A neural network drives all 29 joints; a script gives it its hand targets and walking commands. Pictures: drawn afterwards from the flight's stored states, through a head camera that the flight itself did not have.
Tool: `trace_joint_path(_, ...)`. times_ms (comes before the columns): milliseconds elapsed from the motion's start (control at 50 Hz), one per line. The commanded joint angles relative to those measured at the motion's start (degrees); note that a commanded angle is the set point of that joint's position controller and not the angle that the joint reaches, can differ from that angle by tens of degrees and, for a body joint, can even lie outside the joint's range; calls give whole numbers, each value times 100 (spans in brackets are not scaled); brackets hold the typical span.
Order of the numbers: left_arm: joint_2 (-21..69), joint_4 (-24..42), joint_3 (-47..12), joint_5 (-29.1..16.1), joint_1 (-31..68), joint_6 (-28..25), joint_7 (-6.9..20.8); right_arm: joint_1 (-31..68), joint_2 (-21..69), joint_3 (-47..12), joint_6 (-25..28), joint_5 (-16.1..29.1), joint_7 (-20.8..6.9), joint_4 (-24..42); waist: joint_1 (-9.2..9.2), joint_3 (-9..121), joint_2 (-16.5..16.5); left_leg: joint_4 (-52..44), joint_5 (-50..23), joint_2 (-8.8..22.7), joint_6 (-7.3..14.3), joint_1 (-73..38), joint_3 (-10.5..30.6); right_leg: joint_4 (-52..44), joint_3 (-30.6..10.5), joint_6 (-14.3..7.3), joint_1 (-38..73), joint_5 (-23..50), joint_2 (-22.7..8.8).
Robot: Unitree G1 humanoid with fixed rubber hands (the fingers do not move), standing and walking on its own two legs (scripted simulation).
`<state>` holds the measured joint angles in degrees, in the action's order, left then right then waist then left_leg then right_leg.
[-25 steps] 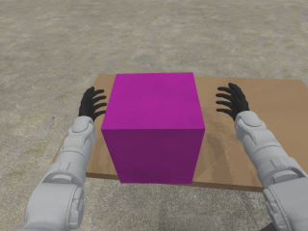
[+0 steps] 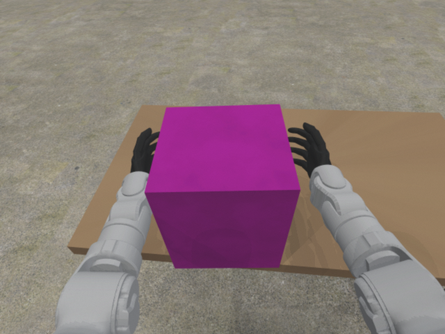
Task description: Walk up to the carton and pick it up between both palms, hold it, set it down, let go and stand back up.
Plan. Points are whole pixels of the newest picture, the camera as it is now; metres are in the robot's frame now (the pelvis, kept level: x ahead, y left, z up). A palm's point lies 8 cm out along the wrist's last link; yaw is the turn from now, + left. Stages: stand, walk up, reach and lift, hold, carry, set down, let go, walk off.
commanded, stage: reach and lift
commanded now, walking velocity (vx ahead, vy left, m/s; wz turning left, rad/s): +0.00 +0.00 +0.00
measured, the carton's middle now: (224, 190) +0.39 +0.06 +0.06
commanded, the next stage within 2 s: none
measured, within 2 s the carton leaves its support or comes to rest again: leaves its support in 1.40 s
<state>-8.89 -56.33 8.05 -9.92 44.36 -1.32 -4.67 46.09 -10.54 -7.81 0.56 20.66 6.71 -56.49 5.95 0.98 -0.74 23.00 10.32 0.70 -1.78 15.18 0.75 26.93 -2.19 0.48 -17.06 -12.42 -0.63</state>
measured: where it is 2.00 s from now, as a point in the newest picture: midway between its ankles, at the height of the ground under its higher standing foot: outside the picture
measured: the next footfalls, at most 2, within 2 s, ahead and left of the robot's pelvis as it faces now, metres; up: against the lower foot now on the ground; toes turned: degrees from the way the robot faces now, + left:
none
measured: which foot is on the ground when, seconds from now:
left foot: down 0.00-1.00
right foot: down 0.00-1.00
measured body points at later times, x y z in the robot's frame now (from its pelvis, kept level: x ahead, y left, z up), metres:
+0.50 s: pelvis +0.00 +0.00 +0.00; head +0.02 +0.00 +0.45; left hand +0.40 +0.22 +0.10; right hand +0.44 -0.09 +0.11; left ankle +0.02 +0.14 -0.74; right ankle +0.02 -0.12 -0.74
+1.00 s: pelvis +0.00 +0.00 +0.00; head +0.02 +0.00 +0.45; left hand +0.40 +0.21 +0.11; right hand +0.44 -0.09 +0.11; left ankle +0.02 +0.14 -0.74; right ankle +0.02 -0.12 -0.74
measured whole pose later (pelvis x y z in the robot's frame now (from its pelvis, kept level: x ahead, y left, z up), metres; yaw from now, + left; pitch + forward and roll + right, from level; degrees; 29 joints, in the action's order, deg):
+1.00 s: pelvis +0.00 +0.00 +0.00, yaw +0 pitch +2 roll +1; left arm -5.8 -50.2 12.2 -4.8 43.3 3.3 -6.2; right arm 47.6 -6.5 -1.3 -2.4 13.7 9.9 -55.4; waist 5.9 1.0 -1.2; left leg 23.0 10.3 0.7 -1.8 15.2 0.7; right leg 26.9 -2.2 0.5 -17.1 -12.4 -0.6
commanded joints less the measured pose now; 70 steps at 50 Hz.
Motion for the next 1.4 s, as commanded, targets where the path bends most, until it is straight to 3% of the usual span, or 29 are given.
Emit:
trace_joint_path(0,58,1671,109,469,2072,32,-85,2594,193,524,194,-675,233,1209,27,3307,15,293,-2297,-85,-243,-743,-489,-932,294,29,627,1052,418)
trace_joint_path(20,45,1688,188,514,2033,87,-98,2575,244,524,115,-656,228,1088,121,3181,6,281,-2254,-81,-229,-683,-501,-938,294,26,592,948,408)
trace_joint_path(60,159,1802,160,555,2154,127,-151,2687,249,661,97,-782,264,1186,30,3384,-27,275,-2240,-58,-253,-777,-488,-928,332,1,503,908,454)
trace_joint_path(100,61,1421,283,586,2035,219,-120,2593,341,535,-50,-768,272,1081,188,3031,-192,223,-2005,-82,-177,-602,-545,-953,250,32,612,771,409)
trace_joint_path(160,227,1758,195,644,2019,240,-131,2576,355,672,-49,-810,289,1068,60,3115,-54,249,-2241,-78,-252,-791,-497,-966,299,3,624,960,425)
trace_joint_path(220,185,1688,299,711,2084,263,-78,2653,444,565,-115,-815,281,1032,158,2999,-110,224,-2155,-86,-187,-708,-531,-963,272,34,669,876,419)
trace_joint_path(240,127,1738,321,754,2089,248,-82,2576,455,710,-122,-900,305,1007,70,3069,-116,228,-2160,-103,-171,-702,-509,-979,250,24,731,947,399)
trace_joint_path(260,180,1655,300,720,1988,249,-75,2578,533,645,-129,-880,295,1104,152,2997,-122,197,-2094,-112,-168,-634,-534,-990,262,18,760,852,403)
trace_joint_path(320,335,1830,294,740,2098,229,-110,2711,480,756,-93,-905,273,1191,72,3192,-31,246,-2305,-82,-222,-822,-518,-956,295,1,664,1000,446)
trace_joint_path(400,292,1734,394,846,1900,268,-115,2523,576,639,-111,-918,310,1147,184,3058,-150,253,-2274,-112,-190,-725,-589,-926,282,31,824,1100,419)
trace_joint_path(500,389,1791,298,814,2140,256,-93,2691,617,774,-121,-1073,372,1167,66,3054,-149,213,-2181,-102,-200,-739,-552,-970,304,39,851,998,433)
trace_joint_path(540,408,1747,350,855,2086,270,-137,2642,622,805,-135,-1073,356,1153,154,3169,-55,214,-2207,-95,-209,-738,-575,-955,316,-2,803,966,433)
trace_joint_path(560,325,1855,354,874,2131,275,-130,2697,627,802,-138,-1079,369,1247,81,3082,-39,223,-2252,-95,-224,-755,-561,-956,324,27,854,1104,433)
trace_joint_path(680,436,1695,325,801,2081,231,-93,2697,748,764,-167,-1097,361,1185,144,3012,-165,239,-2201,-109,-181,-671,-584,-948,311,9,841,1022,433)
trace_joint_path(740,478,1876,382,913,2205,274,-129,2668,712,958,-207,-1200,385,1128,36,3011,-42,231,-2200,-93,-236,-755,-553,-980,343,-29,771,948,443)
trace_joint_path(780,662,1988,260,840,2109,240,-127,2774,790,810,-107,-1134,355,1360,153,3318,-42,282,-2358,-95,-244,-823,-560,-947,349,-22,798,1053,457)
trace_joint_path(820,701,1897,189,819,2112,251,-134,2671,810,828,-120,-1162,371,1322,90,3313,-7,244,-2368,-90,-240,-861,-551,-964,373,-32,831,1116,465)
trace_joint_path(860,610,1677,352,861,2009,250,-60,2619,961,758,-190,-1220,355,1322,180,3055,-204,203,-2237,-125,-156,-678,-587,-1003,304,6,921,1064,406)
trace_joint_path(880,740,1911,231,842,2202,215,-63,2775,957,792,-129,-1233,368,1487,68,3286,-95,257,-2413,-122,-204,-820,-573,-930,357,14,928,1215,432)
trace_joint_path(980,815,1940,302,953,2156,227,-104,2671,1041,827,-144,-1274,348,1319,132,3195,-31,258,-2377,-100,-207,-837,-554,-943,372,-38,847,1115,453)
trace_joint_path(1100,858,1957,342,1007,2233,219,-64,2751,1097,869,-152,-1367,320,1365,50,3160,-67,213,-2293,-117,-202,-818,-559,-957,382,-17,895,1133,455)
trace_joint_path(1160,1148,1979,337,1105,2121,168,-18,2698,1358,809,-109,-1464,248,1393,156,3224,-109,174,-2292,-122,-190,-897,-599,-988,391,-39,932,1062,434)
trace_joint_path(1180,1157,1999,333,1187,2187,163,0,2685,1401,880,-96,-1550,267,1288,62,3122,-44,167,-2274,-137,-193,-848,-566,-1008,396,-23,958,1100,425)
trace_joint_path(1200,1260,1969,337,1177,2178,161,65,2709,1554,760,-60,-1536,222,1454,123,3212,-173,171,-2398,-143,-170,-891,-611,-969,394,4,1069,1291,412)
trace_joint_path(1220,1466,2066,192,1207,2389,111,67,2896,1695,789,24,-1627,198,1460,17,3371,-11,192,-2459,-138,-208,-990,-563,-985,422,-13,1057,1330,431)
trace_joint_path(1260,1944,2010,98,1352,2434,111,227,2903,2261,536,50,-1724,92,1507,82,3271,-45,140,-2434,-173,-173,-979,-600,-986,414,15,1219,1444,419)
trace_joint_path(1280,2333,2223,-29,1400,2483,79,315,3017,2683,420,129,-1806,37,1688,25,3612,-79,153,-2564,-195,-188,-1027,-588,-951,401,26,1391,1635,421)
trace_joint_path(1320,4064,2121,-724,1605,2973,112,793,3526,4589,-223,110,-2053,-391,1983,-74,3822,-109,75,-2653,-261,-179,-1094,-532,-960,435,15,1659,1860,406)
trace_joint_path(1380,4396,2439,-1238,1598,2959,335,956,3365,4868,-671,-3,-1955,-468,2068,-330,4157,125,86,-3019,-301,-283,-1457,-375,-1039,465,26,1840,2143,444)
